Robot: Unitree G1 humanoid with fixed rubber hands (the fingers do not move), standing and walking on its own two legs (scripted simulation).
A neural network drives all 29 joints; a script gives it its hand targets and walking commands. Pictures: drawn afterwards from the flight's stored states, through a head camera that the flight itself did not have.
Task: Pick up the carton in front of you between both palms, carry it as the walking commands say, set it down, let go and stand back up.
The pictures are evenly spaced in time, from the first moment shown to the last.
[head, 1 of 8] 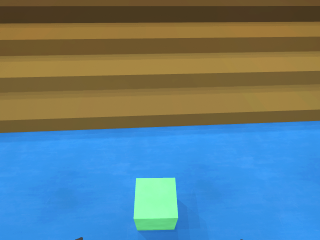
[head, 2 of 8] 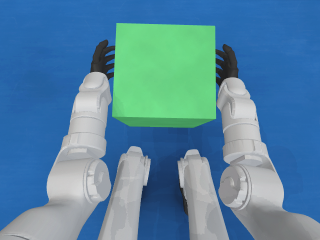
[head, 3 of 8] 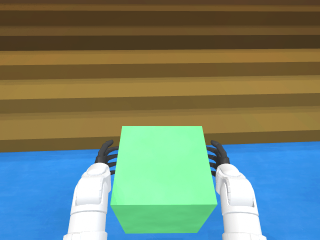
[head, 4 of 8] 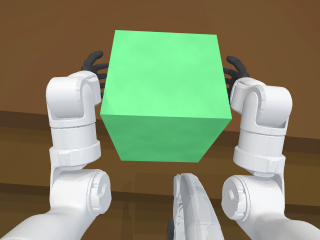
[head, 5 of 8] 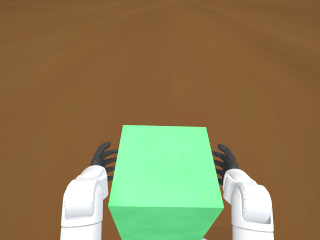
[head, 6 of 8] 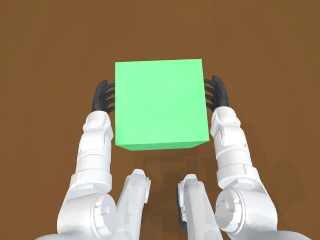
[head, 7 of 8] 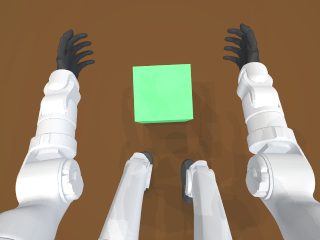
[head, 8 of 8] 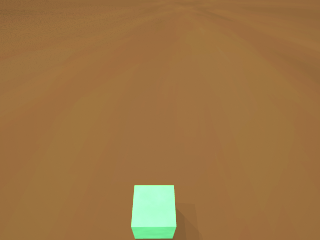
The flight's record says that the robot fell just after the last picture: no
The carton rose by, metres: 1.64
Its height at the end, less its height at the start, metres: +0.87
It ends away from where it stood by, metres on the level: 4.19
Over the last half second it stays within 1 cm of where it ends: yes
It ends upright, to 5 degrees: yes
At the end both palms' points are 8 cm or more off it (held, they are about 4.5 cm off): yes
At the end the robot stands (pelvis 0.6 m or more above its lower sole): yes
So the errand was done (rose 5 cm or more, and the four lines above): yes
